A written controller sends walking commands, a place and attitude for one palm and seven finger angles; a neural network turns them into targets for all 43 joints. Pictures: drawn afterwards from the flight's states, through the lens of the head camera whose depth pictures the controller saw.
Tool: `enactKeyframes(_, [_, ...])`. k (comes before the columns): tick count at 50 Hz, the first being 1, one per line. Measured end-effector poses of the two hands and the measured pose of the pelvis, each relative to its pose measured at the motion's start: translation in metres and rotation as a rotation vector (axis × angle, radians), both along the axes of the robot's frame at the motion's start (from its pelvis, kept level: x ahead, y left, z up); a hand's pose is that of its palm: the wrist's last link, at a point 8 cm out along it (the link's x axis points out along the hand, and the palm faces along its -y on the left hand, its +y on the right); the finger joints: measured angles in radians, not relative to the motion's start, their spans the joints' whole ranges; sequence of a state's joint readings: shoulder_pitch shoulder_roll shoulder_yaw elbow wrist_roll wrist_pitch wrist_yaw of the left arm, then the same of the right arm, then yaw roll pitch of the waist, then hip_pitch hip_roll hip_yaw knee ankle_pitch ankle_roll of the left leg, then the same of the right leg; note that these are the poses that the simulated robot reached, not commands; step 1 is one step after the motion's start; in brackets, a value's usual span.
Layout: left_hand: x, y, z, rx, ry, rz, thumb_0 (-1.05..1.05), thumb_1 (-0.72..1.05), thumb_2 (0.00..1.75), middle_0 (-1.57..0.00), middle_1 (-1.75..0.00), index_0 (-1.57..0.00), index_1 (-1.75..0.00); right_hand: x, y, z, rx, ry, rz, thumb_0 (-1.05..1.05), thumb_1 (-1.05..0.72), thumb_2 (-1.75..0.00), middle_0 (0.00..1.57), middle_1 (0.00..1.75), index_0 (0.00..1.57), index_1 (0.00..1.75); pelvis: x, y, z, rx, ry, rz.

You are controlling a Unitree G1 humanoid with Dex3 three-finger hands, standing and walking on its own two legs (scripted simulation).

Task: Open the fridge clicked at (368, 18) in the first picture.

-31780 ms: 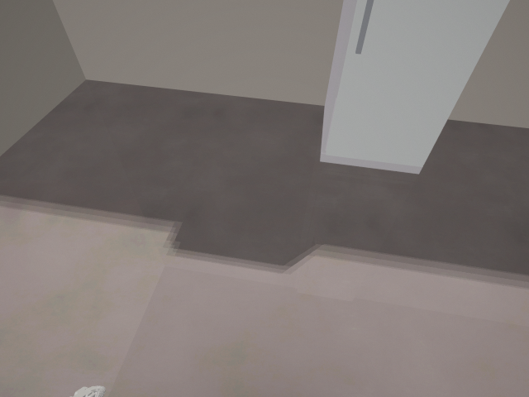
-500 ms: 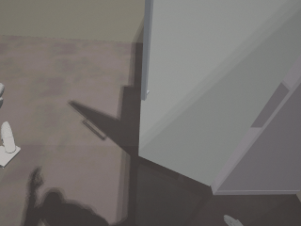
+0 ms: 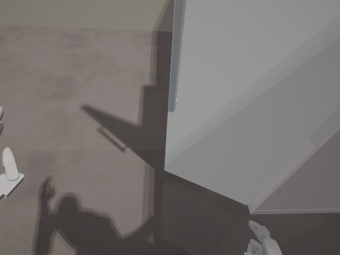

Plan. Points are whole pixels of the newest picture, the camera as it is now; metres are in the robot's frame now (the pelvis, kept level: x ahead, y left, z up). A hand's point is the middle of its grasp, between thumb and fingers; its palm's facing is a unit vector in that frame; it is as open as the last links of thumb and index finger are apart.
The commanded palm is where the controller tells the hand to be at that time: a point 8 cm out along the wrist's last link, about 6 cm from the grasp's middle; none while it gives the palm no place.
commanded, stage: stop stepping back and stand still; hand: left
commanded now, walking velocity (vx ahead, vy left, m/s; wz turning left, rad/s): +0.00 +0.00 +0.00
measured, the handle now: (179, 48) +0.66 +0.03 +0.16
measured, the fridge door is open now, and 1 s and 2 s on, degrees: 64 64 64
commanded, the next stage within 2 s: let the arm hang, fingers relaxed in 0.24 s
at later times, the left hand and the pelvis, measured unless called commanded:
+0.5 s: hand (69, 228) +0.18 +0.25 -0.06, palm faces +0.10 -0.90 -0.42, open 7.4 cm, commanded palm none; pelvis +0.00 +0.01 -0.01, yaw +2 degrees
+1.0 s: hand out of the picture -0.05 +0.20 -0.17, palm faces +0.02 -0.97 -0.23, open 7.3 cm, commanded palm none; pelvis -0.01 +0.01 +0.01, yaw +1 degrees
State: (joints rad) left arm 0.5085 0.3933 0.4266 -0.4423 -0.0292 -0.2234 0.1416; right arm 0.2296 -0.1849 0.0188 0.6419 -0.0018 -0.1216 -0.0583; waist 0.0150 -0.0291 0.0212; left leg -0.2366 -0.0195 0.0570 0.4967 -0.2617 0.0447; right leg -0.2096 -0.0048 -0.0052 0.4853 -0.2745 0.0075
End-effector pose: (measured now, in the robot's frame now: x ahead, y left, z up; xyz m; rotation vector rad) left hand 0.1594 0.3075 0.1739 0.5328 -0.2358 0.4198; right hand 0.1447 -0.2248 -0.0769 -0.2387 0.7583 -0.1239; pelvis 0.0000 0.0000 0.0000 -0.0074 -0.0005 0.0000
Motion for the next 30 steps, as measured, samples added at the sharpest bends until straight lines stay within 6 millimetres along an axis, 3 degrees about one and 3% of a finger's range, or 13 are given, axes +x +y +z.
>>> enactKeyframes(8, [0.021, -0.009, 0.001, 0.015, 0.025, -0.064, 0.02, 0.88, 0.89, -0.21, -0.31, -0.21, -0.31, 0.024, 0.002, 0.008, 0.005, -0.034, -0.012, 0.02, -0.90, -0.90, 0.20, 0.30, 0.20, 0.30, 0.010, 0.001, 0.001, -0.003, 0.010, -0.001])
enactKeyframes(14, [0.019, -0.012, 0.013, 0.061, 0.008, -0.080, 0.02, 0.88, 0.89, -0.21, -0.31, -0.21, -0.31, 0.032, 0.000, 0.011, 0.016, -0.056, -0.019, 0.01, -0.90, -0.90, 0.20, 0.30, 0.20, 0.30, 0.010, -0.001, 0.001, -0.004, 0.019, -0.002])
enactKeyframes(18, [0.016, -0.008, 0.004, 0.050, 0.042, -0.055, 0.01, 0.88, 0.89, -0.21, -0.31, -0.21, -0.31, 0.031, -0.004, 0.007, 0.028, -0.055, -0.008, 0.01, -0.90, -0.90, 0.20, 0.30, 0.20, 0.30, 0.008, -0.001, 0.001, -0.007, 0.027, 0.005])
enactKeyframes(20, [0.024, -0.002, -0.037, -0.007, 0.208, -0.044, 0.01, 0.89, 0.89, -0.20, -0.31, -0.21, -0.31, 0.029, -0.009, -0.005, 0.033, -0.023, 0.040, 0.01, -0.90, -0.90, 0.20, 0.30, 0.20, 0.30, 0.004, 0.001, -0.004, -0.007, 0.037, 0.020])
enactKeyframes(23, [0.020, -0.002, -0.134, -0.181, 0.578, 0.014, 0.00, 0.89, 0.89, -0.20, -0.30, -0.20, -0.30, 0.020, -0.019, -0.025, 0.023, 0.057, 0.051, 0.01, -0.90, -0.90, 0.20, 0.30, 0.20, 0.30, -0.001, 0.005, -0.009, -0.004, 0.039, 0.029])
enactKeyframes(27, [-0.030, -0.035, -0.249, -0.393, 1.048, 0.042, 0.01, 0.90, 0.89, -0.19, -0.30, -0.20, -0.30, -0.013, -0.028, -0.036, 0.000, 0.169, 0.013, 0.01, -0.91, -0.90, 0.20, 0.30, 0.20, 0.30, -0.004, 0.005, -0.009, 0.007, 0.019, 0.025])
enactKeyframes(30, [-0.083, -0.073, -0.300, -0.526, 1.308, 0.032, 0.01, 0.91, 0.89, -0.19, -0.30, -0.20, -0.30, -0.049, -0.031, -0.039, -0.023, 0.287, -0.018, 0.01, -0.91, -0.90, 0.20, 0.30, 0.20, 0.30, -0.006, 0.003, -0.006, 0.008, 0.003, 0.019])
